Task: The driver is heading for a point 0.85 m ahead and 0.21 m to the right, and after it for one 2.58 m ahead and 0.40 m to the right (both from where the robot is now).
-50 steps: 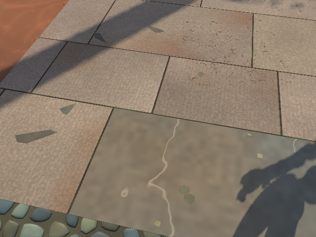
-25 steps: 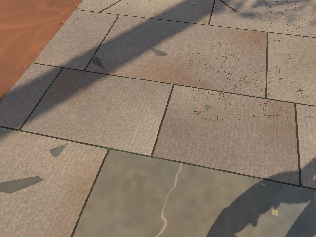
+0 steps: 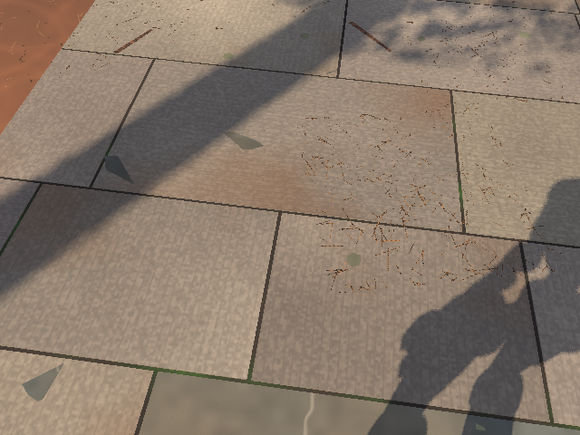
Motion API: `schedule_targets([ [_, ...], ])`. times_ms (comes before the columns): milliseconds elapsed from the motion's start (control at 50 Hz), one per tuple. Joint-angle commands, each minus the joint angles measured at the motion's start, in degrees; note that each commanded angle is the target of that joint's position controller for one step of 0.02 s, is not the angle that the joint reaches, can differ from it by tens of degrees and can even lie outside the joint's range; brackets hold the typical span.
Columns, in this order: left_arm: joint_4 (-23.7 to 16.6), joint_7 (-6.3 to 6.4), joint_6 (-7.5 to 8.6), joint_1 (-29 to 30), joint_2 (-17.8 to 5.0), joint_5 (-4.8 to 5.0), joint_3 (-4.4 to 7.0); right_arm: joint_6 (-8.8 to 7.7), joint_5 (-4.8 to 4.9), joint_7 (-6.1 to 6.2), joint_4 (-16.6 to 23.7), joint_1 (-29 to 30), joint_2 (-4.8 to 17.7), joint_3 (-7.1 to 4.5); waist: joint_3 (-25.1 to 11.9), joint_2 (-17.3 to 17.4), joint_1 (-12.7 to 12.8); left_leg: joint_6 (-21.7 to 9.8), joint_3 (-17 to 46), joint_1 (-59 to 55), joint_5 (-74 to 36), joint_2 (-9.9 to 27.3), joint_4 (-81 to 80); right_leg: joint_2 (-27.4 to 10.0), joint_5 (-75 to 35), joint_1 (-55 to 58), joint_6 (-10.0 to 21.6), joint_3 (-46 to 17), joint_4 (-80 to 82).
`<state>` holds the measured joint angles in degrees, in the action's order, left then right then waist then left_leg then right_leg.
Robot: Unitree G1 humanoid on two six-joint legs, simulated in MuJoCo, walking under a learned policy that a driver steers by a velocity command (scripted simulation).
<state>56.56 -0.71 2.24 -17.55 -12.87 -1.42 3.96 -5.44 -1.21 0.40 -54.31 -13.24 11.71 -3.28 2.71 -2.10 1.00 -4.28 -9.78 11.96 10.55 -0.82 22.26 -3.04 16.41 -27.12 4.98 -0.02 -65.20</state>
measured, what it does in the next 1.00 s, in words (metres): walks ahead, turning right: right foot, then left foot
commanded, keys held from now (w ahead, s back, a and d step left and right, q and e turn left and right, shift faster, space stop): w+e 0.60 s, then w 0.40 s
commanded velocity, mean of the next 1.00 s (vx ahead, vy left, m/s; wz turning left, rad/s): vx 0.50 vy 0.00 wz -0.44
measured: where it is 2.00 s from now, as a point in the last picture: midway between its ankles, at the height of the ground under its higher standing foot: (407, 266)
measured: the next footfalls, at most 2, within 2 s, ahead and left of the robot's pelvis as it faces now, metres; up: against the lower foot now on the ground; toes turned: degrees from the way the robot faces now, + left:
right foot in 0.36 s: +0.32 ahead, -0.12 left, +0.00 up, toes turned -18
left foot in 0.92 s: +0.68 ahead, -0.09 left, +0.00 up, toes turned -24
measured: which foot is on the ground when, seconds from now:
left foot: down 0.00-0.36, up 0.38-0.90, down 0.92-1.00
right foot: up 0.00-0.34, down 0.36-0.92, up 0.94-1.00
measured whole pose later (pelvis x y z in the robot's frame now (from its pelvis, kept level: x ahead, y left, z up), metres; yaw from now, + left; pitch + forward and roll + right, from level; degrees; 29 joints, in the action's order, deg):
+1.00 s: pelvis +0.54 -0.12 -0.02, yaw -27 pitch +0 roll +0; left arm 53.1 0.1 3.7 -22.7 -15.0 -0.9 2.9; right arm -3.6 -1.7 -0.7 -44.6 -7.6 14.1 -2.4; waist 2.9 -1.2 2.4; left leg -4.2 -4.1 22.5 9.7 -2.0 31.6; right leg 6.1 23.2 -11.2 5.4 -4.7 -61.0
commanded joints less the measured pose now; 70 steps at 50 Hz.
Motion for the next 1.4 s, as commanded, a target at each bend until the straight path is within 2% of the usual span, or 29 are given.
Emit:
schedule_targets([
  [20,-2.8,-0.97,-1.32,-2.1,0.1,-0.44,0.3,-1.73,0.52,0.34,0.8,-4.4,4.2,-0.69,0.0,6.1,0.8,-3.7,10.2,-2.9,-8.6,16.0,-14.3,-3.2,-5.4,-7.4,-0.7,-1.1,-0.9],
  [140,-8.2,-2.22,-1.4,10.9,0.3,-0.27,-0.52,-1.88,0.21,0.6,-0.3,-8.3,4.6,-0.47,2.9,5.9,-0.9,-3.1,0.7,-5.5,-17.2,13.9,-14.3,-2.5,-16.7,-10.7,-1.5,2.7,16.1],
  [240,-11.8,-2.85,-1.23,18.0,-0.5,-0.7,-0.92,-0.98,0.05,1.39,-1.8,-12.9,6.9,-1.0,3.5,6.0,-2.8,-2.8,-3.2,-14.6,-27.5,16.6,-11.2,-0.4,-13.5,-8.5,1.1,7.5,26.8],
  [300,-11.5,-2.41,-1.31,14.5,-2.1,-0.93,-0.11,0.16,-0.21,1.87,-1.7,-12.3,9.0,-1.57,0.4,8.0,-0.4,-2.2,-5.9,-18.9,-50.3,17.3,-0.7,4.3,-4.8,-1.6,4.4,10.3,28.6],
  [340,-8.7,-1.79,-0.73,4.3,-4.3,-1.0,1.22,1.39,-0.16,1.63,-1.1,-11.7,10.7,-2.05,-5.7,7.7,3.7,-1.7,-6.5,-17.3,-52.1,17.2,16.8,8.3,-1.7,10.4,7.1,10.3,32.9],
  [360,-6.3,-1.06,-0.25,-4.1,-7.5,-1.69,2.64,1.61,0.08,1.25,0.2,-10.5,10.6,-2.0,-10.3,4.0,7.9,0.2,-7.0,-7.9,-39.5,15.9,32.1,5.9,-1.8,23.7,9.5,4.3,37.8],
  [380,-6.8,-0.33,-0.2,-5.3,-14.6,-2.08,4.38,1.32,0.98,0.24,4.2,-12.4,3.9,-0.68,-15.5,-8.8,4.8,3.5,-5.9,17.1,7.6,7.2,53.6,-12.3,-1.2,42.4,17.4,-23.3,39.3],
  [400,-7.8,-0.19,-1.18,-6.1,-16.1,-0.2,4.63,0.53,0.71,-0.3,7.3,-5.7,7.6,-1.47,-18.1,-5.0,6.1,4.8,6.9,28.1,19.9,-0.2,63.1,-17.1,-1.3,44.6,21.0,-43.4,48.8],
  [420,-7.4,0.36,-1.55,-3.4,-14.6,0.19,4.15,-0.21,0.78,-0.64,9.0,-0.4,7.5,-1.25,-9.6,-0.5,5.2,4.0,10.7,33.7,13.8,4.0,61.3,-15.9,-4.8,39.6,18.9,-33.2,49.9],
  [460,-7.7,0.79,-0.83,1.9,-9.3,0.76,2.75,-0.67,0.49,-0.42,7.8,-2.1,7.0,-1.06,-2.5,4.5,0.2,3.8,11.1,27.5,7.8,7.6,50.7,-10.7,-17.3,26.4,13.9,-22.0,51.1],
  [480,-7.9,1.03,-0.32,3.4,-7.7,1.27,2.17,0.4,-0.71,-0.38,7.8,-3.4,6.9,-1.06,-2.4,4.1,-1.7,4.5,11.4,23.7,7.4,8.2,47.8,-8.2,-21.6,22.5,12.8,-18.4,51.7],
  [520,-8.0,0.87,1.02,2.8,-7.6,1.62,1.8,2.48,-1.69,-0.77,7.9,-4.4,6.1,-0.96,-3.4,3.2,-2.9,5.9,11.0,20.7,7.5,8.1,44.3,-5.8,-26.9,20.0,12.4,-15.6,52.0],
  [580,-7.6,0.63,1.7,-0.8,-9.8,1.55,2.2,3.71,-1.62,-1.18,10.1,0.6,5.6,-0.68,-2.1,1.6,-1.9,7.3,9.8,23.6,2.7,7.9,38.0,-3.9,-26.7,18.6,11.5,-14.3,53.3],
  [700,-6.4,0.67,1.86,-8.2,-8.9,1.39,1.49,3.67,-1.14,-1.78,13.9,11.8,5.7,0.01,-0.7,-1.0,2.7,6.6,8.8,28.6,-9.1,6.6,23.1,-3.3,-30.0,26.2,7.6,-13.6,53.4],
  [800,-5.2,1.46,2.0,-11.6,-9.2,0.51,0.9,2.73,-0.56,-2.37,16.8,18.7,5.9,0.72,1.0,-1.8,4.9,3.8,7.3,27.4,-9.7,4.0,13.9,-5.4,-34.7,32.5,7.1,-13.9,51.6],
  [860,-5.3,1.9,2.32,-8.6,-10.8,0.23,0.97,2.07,-0.31,-2.0,15.9,12.9,7.5,0.19,0.3,-2.7,0.9,0.7,7.0,16.5,-4.6,1.2,8.8,-6.4,-46.5,32.0,4.9,-12.8,47.3],
  [900,-5.2,1.56,2.49,-6.8,-11.7,0.1,1.07,1.37,-0.19,-0.74,11.5,-1.3,9.7,-1.01,-6.8,-1.1,-5.6,-1.7,5.9,-0.7,-4.0,-1.4,4.4,-3.5,-55.1,29.9,3.2,-9.9,31.6],
  [920,-6.4,1.3,2.76,-6.9,-9.8,0.47,0.44,0.89,-1.37,0.14,9.8,-10.3,12.6,-1.84,-13.1,2.4,-9.0,-4.1,15.1,-14.8,0.1,7.4,4.0,-0.9,-40.6,20.6,2.5,-8.4,17.3],
  [940,-6.9,0.94,2.66,-14.7,-4.5,2.84,-0.43,1.06,-2.52,0.05,9.2,-14.7,19.3,-3.59,-20.8,16.5,-6.3,-12.8,43.2,-29.9,4.0,23.7,0.1,10.0,-2.8,2.0,-0.6,-3.3,-5.3],
  [960,-6.2,1.11,2.56,-13.0,-8.4,0.77,0.06,1.84,-0.54,-0.78,8.9,-10.9,15.3,-2.86,-17.6,11.4,-4.8,-12.9,52.8,-25.2,7.6,23.9,-6.5,9.5,11.2,-4.7,0.4,-7.2,-10.2],
  [980,-7.0,0.9,2.3,-8.4,-8.6,0.24,0.24,1.98,0.22,-0.98,9.9,-4.6,11.4,-1.89,-7.7,6.5,-2.6,-11.9,43.3,-15.8,11.4,22.2,-7.3,5.9,6.7,-6.8,0.5,-7.3,-10.3],
  [1000,-7.8,0.45,2.35,-4.9,-7.8,0.0,-0.16,1.75,0.07,-1.24,10.2,-1.5,8.2,-1.04,-3.6,2.8,-2.2,-10.6,36.3,-9.3,8.4,19.3,-9.2,3.7,3.4,-6.2,0.4,-6.6,-7.0],
  [1020,-8.2,0.07,1.99,-3.5,-7.0,-0.16,-0.26,1.41,-0.09,-1.13,9.6,-1.1,7.2,-0.6,-1.6,3.9,-1.2,-9.0,30.9,-5.7,4.1,16.7,-10.6,2.1,2.2,-5.1,0.2,-5.9,-4.1],
  [1060,-7.7,-0.63,0.78,-5.0,-5.8,-0.95,-0.66,0.59,0.21,-1.02,7.8,-2.2,6.6,-0.16,-1.4,6.6,0.5,-7.7,24.5,-1.6,-3.6,13.7,-12.5,0.8,0.9,-1.5,-0.8,-4.4,-0.6],
  [1100,-8.1,-1.03,0.28,-3.8,-5.1,-1.07,-0.92,-0.25,0.67,-1.23,6.3,-4.7,7.7,-0.44,-1.4,6.4,0.8,-8.3,21.4,-1.9,-8.9,13.0,-13.8,-0.2,-0.9,-3.2,-1.8,-2.8,1.5],
  [1180,-11.6,-1.37,0.15,6.8,-4.5,-1.0,-1.6,-0.29,1.02,-1.33,4.2,-8.8,8.0,-0.44,1.2,5.6,-1.1,-8.3,17.4,-4.1,-11.9,11.1,-16.4,-2.9,-8.7,-10.0,-4.1,0.2,11.8],
  [1260,-14.2,-1.54,0.51,15.0,-2.9,-0.55,-2.63,-0.01,1.18,-1.09,2.6,-12.5,9.0,-0.66,1.3,5.8,-3.2,-7.1,15.9,-5.3,-18.1,9.3,-14.1,-1.0,-15.0,-6.7,-5.7,2.2,25.2],
  [1340,-15.9,-0.96,1.15,19.1,-4.0,-0.09,-2.61,0.58,0.62,-0.61,2.1,-14.3,10.1,-0.91,0.5,6.6,-4.1,-6.8,18.7,-9.6,-23.7,11.0,-9.2,1.0,-13.3,-3.5,-5.4,1.9,31.3],
  [1400,-14.7,-0.17,2.23,12.8,-6.4,-0.03,-1.68,0.93,0.32,-0.27,2.8,-11.7,11.7,-1.54,-2.0,7.1,-0.4,-5.2,21.1,-9.9,-28.1,11.4,-1.5,3.0,-7.0,6.9,-3.5,1.3,36.9],
])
